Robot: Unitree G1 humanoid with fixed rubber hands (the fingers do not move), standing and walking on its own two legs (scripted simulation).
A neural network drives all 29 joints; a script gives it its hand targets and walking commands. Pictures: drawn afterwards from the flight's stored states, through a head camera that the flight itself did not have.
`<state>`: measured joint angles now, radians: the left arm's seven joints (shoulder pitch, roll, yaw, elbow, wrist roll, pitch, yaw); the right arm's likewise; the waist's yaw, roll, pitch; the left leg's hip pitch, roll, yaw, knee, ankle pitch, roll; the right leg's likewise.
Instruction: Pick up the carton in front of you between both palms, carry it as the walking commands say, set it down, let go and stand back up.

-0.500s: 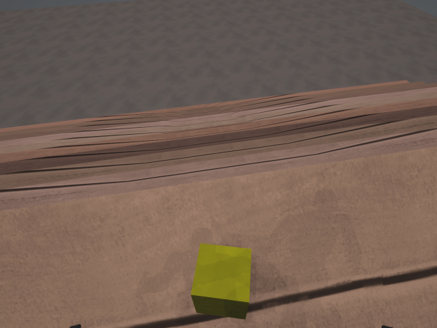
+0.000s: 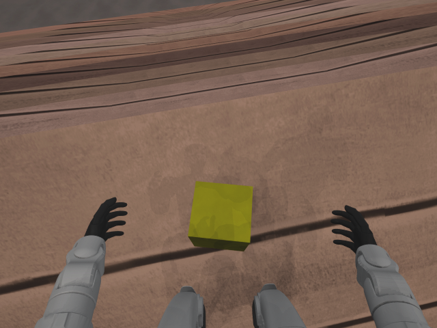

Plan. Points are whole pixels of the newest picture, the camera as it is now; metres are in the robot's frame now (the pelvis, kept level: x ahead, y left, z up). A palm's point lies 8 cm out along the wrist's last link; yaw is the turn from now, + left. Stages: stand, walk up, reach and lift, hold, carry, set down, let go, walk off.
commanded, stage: reach and lift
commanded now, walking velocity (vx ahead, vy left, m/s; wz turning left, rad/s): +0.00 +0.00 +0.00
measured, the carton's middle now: (221, 218) +0.44 +0.00 -0.59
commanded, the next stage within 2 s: none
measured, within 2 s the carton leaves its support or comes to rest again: neither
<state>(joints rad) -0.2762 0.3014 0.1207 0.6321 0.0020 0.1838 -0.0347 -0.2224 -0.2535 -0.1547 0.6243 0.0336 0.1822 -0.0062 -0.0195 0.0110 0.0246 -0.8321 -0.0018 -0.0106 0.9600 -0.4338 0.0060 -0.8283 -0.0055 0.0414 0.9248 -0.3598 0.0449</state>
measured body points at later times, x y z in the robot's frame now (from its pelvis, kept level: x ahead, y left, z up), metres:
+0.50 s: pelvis -0.07 +0.00 -0.07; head +0.22 +0.01 +0.27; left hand +0.48 +0.20 -0.15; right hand +0.44 -0.19 -0.15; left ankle +0.01 +0.11 -0.68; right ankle +0.02 -0.15 -0.68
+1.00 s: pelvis -0.07 +0.00 -0.21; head +0.29 +0.01 +0.06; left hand +0.46 +0.18 -0.40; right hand +0.42 -0.19 -0.39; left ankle +0.01 +0.12 -0.68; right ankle +0.02 -0.15 -0.68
